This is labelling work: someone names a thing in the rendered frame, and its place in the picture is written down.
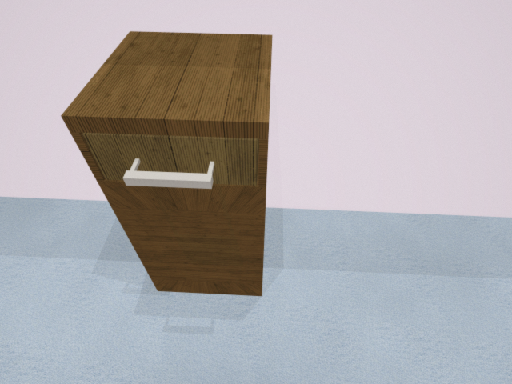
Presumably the drawer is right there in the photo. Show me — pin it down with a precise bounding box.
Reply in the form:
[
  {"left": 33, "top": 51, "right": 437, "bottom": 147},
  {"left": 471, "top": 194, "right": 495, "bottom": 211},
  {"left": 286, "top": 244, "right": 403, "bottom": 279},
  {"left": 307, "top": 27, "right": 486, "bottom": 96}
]
[{"left": 82, "top": 133, "right": 259, "bottom": 186}]

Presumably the cabinet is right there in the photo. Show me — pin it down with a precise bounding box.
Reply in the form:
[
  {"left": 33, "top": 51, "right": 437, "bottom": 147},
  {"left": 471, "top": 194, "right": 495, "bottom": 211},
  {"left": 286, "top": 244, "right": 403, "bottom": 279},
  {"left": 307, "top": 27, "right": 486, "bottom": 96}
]
[{"left": 61, "top": 31, "right": 272, "bottom": 296}]

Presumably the handle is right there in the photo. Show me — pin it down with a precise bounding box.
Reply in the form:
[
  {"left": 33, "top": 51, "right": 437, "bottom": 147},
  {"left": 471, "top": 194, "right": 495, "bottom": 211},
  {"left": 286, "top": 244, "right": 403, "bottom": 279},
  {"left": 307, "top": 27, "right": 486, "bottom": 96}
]
[{"left": 123, "top": 158, "right": 214, "bottom": 189}]

